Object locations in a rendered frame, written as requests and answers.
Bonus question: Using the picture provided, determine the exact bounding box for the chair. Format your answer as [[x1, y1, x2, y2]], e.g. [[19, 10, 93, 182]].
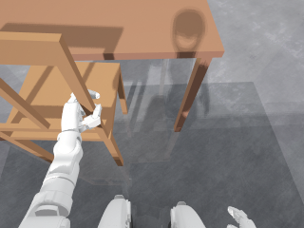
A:
[[0, 31, 128, 166]]

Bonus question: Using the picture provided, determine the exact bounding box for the robot right hand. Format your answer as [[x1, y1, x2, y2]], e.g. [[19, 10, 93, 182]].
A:
[[226, 206, 256, 228]]

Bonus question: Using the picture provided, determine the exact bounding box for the robot right shin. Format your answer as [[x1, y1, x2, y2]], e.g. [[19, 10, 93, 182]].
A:
[[177, 201, 186, 206]]

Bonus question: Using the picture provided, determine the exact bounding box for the table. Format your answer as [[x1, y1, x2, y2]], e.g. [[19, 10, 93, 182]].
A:
[[0, 0, 225, 141]]

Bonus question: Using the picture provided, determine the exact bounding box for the robot left thigh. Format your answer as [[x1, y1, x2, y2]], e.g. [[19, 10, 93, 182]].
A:
[[98, 199, 131, 228]]

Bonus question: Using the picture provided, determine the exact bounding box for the robot left hand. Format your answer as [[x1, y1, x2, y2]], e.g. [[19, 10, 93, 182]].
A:
[[61, 89, 102, 135]]

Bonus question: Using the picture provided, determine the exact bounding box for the robot left upper arm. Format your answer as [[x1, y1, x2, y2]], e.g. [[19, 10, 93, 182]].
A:
[[21, 216, 70, 228]]

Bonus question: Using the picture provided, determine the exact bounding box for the left robot forearm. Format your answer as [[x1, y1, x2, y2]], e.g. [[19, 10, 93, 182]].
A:
[[18, 130, 84, 228]]

